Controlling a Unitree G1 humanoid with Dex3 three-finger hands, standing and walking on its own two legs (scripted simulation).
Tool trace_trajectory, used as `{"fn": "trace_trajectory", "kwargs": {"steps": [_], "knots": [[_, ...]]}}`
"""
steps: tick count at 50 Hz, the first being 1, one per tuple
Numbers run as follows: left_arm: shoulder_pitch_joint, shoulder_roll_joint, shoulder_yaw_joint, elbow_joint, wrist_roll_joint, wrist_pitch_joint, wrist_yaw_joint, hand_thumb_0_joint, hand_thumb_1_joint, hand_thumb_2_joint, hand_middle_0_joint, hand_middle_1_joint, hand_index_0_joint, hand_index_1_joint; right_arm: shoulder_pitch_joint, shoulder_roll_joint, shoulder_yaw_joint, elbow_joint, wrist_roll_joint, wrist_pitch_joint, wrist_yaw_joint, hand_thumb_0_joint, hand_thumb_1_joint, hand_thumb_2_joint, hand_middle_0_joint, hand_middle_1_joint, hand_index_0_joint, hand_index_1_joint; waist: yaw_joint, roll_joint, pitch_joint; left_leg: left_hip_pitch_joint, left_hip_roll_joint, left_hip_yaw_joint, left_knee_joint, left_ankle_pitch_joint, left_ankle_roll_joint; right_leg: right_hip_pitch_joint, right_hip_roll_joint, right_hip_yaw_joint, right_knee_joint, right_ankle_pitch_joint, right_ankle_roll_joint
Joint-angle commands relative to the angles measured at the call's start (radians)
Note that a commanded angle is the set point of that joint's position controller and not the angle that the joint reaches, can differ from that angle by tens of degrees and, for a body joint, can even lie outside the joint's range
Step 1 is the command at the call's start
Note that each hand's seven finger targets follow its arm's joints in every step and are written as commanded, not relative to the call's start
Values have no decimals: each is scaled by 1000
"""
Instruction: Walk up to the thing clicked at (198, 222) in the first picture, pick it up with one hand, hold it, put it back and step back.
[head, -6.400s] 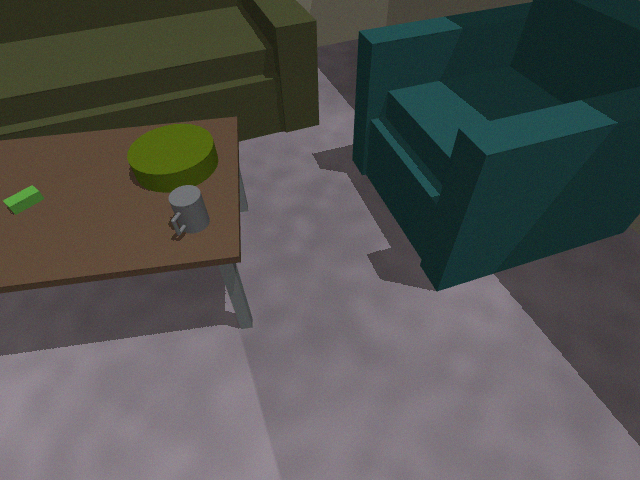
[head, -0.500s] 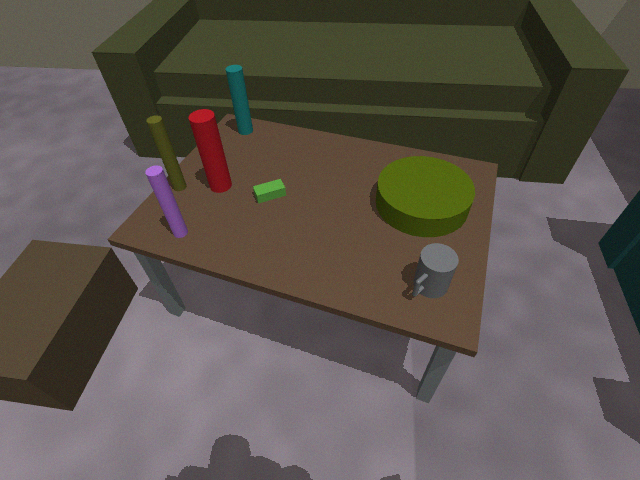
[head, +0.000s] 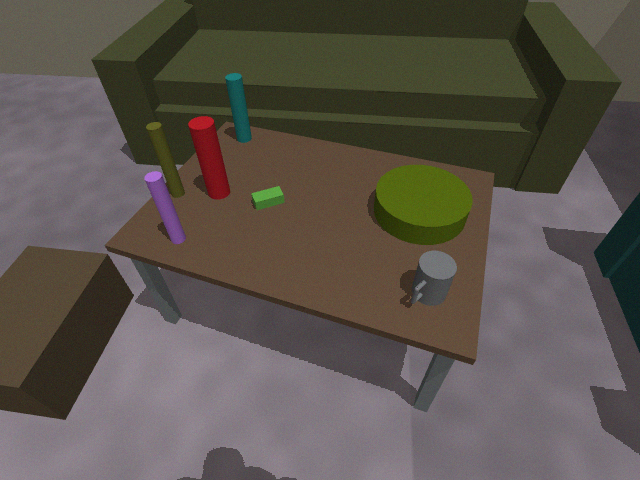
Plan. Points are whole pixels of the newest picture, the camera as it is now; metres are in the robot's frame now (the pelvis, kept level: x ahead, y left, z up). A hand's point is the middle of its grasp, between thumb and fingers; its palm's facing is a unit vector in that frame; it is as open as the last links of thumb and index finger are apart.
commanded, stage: walk up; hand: right
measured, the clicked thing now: (428, 282) +0.60 -0.23 -0.28
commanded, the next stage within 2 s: none
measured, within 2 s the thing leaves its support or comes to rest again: neither
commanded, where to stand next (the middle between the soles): +0.19 -0.02 m, yaw -1 degrees
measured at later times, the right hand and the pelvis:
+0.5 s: hand (562, 470) +0.18 -0.32 -0.16, palm faces -0.07 +0.94 -0.34, open 7.4 cm; pelvis +0.11 -0.05 -0.01, yaw +1 degrees
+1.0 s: hand (517, 387) +0.31 -0.30 -0.17, palm faces -0.02 +0.95 -0.32, open 7.4 cm; pelvis +0.16 -0.04 -0.02, yaw -1 degrees
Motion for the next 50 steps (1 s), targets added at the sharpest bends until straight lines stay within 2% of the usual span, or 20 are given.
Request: {"fn": "trace_trajectory", "kwargs": {"steps": [1,2,4,9,10,11,12,17,24,28,29,31,35,39,42,43,44,45,47,50], "knots": [[-95,189,58,-137,7,-23,1,0,900,900,-200,-300,-200,-300,97,-309,-104,-84,-2,-40,-13,0,-900,-900,200,300,200,300,-66,144,113,124,270,-389,-232,-266,184,-392,9,-2,203,-82,-22],[-95,203,66,-156,10,-22,1,0,900,900,-200,-300,-200,-300,109,-334,-116,-104,-6,-45,-12,0,-900,-900,200,300,200,300,-79,159,92,162,352,-479,-260,-220,250,-455,-25,46,331,-150,-4],[-89,223,72,-184,8,-30,-9,0,900,900,-200,-300,-200,-300,93,-337,-118,-141,-4,-50,-12,0,-900,-900,200,300,200,300,-54,134,86,120,350,-452,-256,-203,255,-424,-79,101,325,-175,-2],[210,223,98,-100,7,-52,-2,0,900,900,-200,-300,-200,-300,-47,-239,-96,-232,6,-30,1,0,-900,-900,200,300,200,300,105,46,-38,-141,136,-56,124,166,87,154,11,-34,-54,161,22],[316,321,129,-92,17,-60,13,0,900,900,-200,-300,-200,-300,-27,-157,-70,-257,20,-26,2,0,-900,-900,200,300,200,300,153,-281,-37,-356,-11,29,464,-50,26,271,-160,296,-230,-58,4],[256,403,133,-136,15,-68,18,0,900,900,-200,-300,-200,-300,3,-180,-68,-263,21,-19,-7,0,-900,-900,200,300,200,300,105,-285,25,-505,-94,-29,595,-252,-4,231,-377,621,-318,-119,-100],[175,381,128,-177,3,-63,16,0,900,900,-200,-300,-200,-300,21,-250,-87,-232,15,-16,-16,0,-900,-900,200,300,200,300,71,-120,88,-484,-21,-115,663,-218,0,128,-414,598,-274,-49,-172],[131,256,87,-226,-26,-81,33,0,900,900,-200,-300,-200,-300,129,-218,-80,-195,23,-11,12,0,-900,-900,200,300,200,300,9,-95,95,-395,18,-112,567,3,-14,101,-217,156,-190,534,-103],[140,243,68,-276,-14,-65,50,0,900,900,-200,-300,-200,-300,20,-172,-70,-257,14,-2,14,0,-900,-900,200,300,200,300,37,-125,74,-257,32,15,241,155,-22,42,-189,16,-86,742,-88],[112,246,51,-278,-32,-49,63,0,900,900,-200,-300,-200,-300,70,-192,-80,-227,3,-10,-1,0,-900,-900,200,300,200,300,-19,-53,-8,20,8,57,70,302,44,-83,-165,10,149,665,-70],[129,215,43,-283,-37,-50,63,0,900,900,-200,-300,-200,-300,136,-246,-97,-219,-2,-14,-10,0,-900,-900,200,300,200,300,-56,56,-70,138,59,-8,49,498,82,-129,-115,-10,291,592,-34],[250,178,37,-255,-74,-27,76,0,900,900,-200,-300,-200,-300,112,-305,-98,-261,21,-23,-30,0,-900,-900,200,300,200,300,-31,208,-204,171,414,-486,-15,712,332,-222,93,55,724,-246,53],[222,218,35,-192,-49,-9,65,0,900,900,-200,-300,-200,-300,-88,-251,-81,-291,14,7,-34,0,-900,-900,200,300,200,300,22,172,-21,-177,265,-196,-91,103,190,-169,-32,83,524,-222,1],[227,213,48,-158,-32,-16,67,0,900,900,-200,-300,-200,-300,-72,-269,-92,-295,3,35,-14,0,-900,-900,200,300,200,300,-2,207,-45,-157,246,-196,-29,115,188,-138,0,-16,289,-118,31],[274,229,67,-154,-9,-27,77,0,900,900,-200,-300,-200,-300,-129,-251,-97,-321,21,59,-7,0,-900,-900,200,300,200,300,49,152,-67,-252,203,-139,111,141,119,-61,-5,-13,146,71,6],[271,299,85,-173,3,-30,81,0,900,900,-200,-300,-200,-300,-148,-214,-92,-341,26,66,-8,0,-900,-900,200,300,200,300,66,-20,-18,-344,103,-74,245,30,55,-126,-149,219,1,-4,-56],[189,397,105,-211,14,-32,79,0,900,900,-200,-300,-200,-300,-175,-185,-91,-342,33,74,-13,0,-900,-900,200,300,200,300,63,-252,58,-379,-66,-16,539,-246,-12,-277,-398,567,-184,41,-198],[128,414,105,-248,23,-40,85,0,900,900,-200,-300,-200,-300,-173,-223,-105,-349,18,83,-19,0,-900,-900,200,300,200,300,46,-200,88,-394,-44,-144,730,-304,-23,-300,-470,632,-158,218,-296],[69,309,84,-258,1,-48,95,0,900,900,-200,-300,-200,-300,-97,-205,-107,-310,35,75,-20,0,-900,-900,200,300,200,300,-6,-50,68,-400,-51,-191,806,-224,-22,-217,-345,358,-28,532,-249],[68,270,73,-269,15,-52,90,0,900,900,-200,-300,-200,-300,-57,-198,-93,-287,41,51,-17,0,-900,-900,200,300,200,300,18,-137,-45,-358,-22,-102,607,-173,-45,-24,-238,183,68,597,-167]]}}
